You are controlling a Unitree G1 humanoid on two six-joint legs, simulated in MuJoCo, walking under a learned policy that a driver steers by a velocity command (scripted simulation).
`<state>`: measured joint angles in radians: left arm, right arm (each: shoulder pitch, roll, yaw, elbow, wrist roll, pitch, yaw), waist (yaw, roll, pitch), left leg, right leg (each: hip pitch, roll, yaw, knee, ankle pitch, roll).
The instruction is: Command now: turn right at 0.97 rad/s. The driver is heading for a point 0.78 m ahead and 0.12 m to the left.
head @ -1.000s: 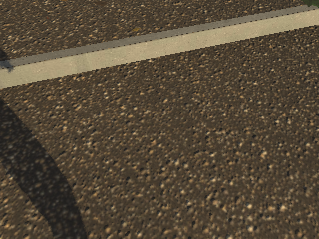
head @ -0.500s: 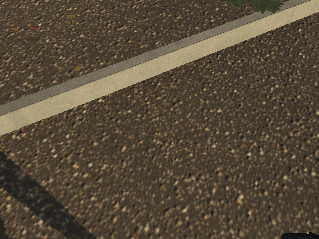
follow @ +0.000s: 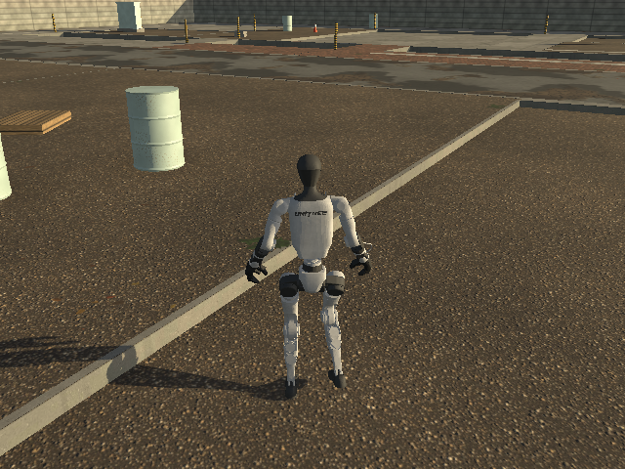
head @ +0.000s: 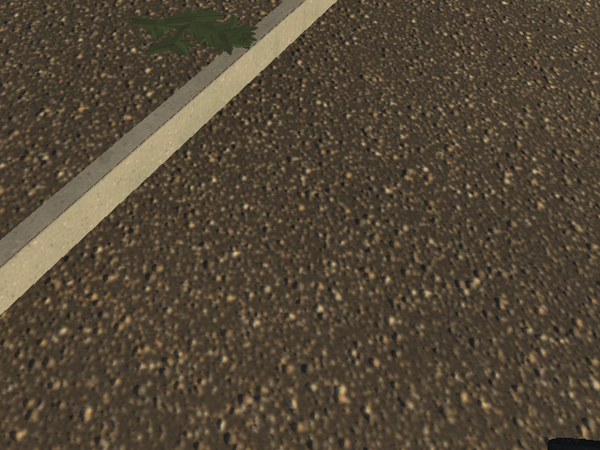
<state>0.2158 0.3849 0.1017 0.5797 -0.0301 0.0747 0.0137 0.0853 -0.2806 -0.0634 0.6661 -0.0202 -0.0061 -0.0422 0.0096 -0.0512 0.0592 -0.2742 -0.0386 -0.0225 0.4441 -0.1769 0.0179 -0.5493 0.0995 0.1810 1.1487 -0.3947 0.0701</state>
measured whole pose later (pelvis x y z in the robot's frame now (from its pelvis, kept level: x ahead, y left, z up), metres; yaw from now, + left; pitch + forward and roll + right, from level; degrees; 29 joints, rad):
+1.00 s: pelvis +0.03 +0.02 +0.01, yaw +23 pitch +3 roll -3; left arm 0.05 0.32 0.09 0.69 0.01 0.00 0.03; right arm 0.20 -0.34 -0.08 0.58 0.02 0.04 -0.04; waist -0.01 -0.01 0.06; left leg -0.31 -0.07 -0.14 0.47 -0.20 0.07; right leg -0.56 0.03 0.12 0.94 -0.31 0.09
